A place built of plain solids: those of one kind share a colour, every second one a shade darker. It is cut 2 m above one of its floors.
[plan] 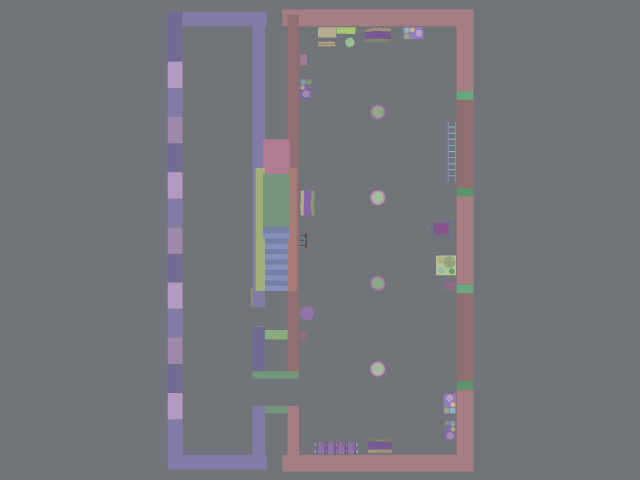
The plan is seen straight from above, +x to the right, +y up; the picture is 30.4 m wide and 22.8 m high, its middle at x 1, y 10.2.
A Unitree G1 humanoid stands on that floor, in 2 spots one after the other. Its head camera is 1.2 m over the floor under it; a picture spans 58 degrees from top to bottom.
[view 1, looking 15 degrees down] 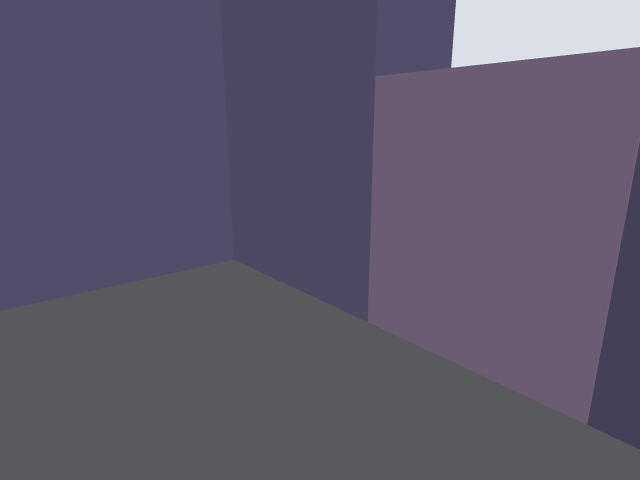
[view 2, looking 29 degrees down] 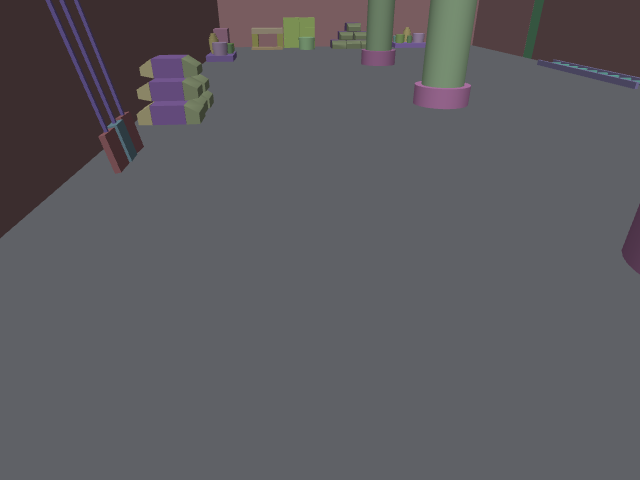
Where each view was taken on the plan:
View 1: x -3.70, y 3.40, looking -130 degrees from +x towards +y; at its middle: wall_cloister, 2.94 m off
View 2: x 1.64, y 6.46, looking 85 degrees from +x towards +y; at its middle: ground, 2.48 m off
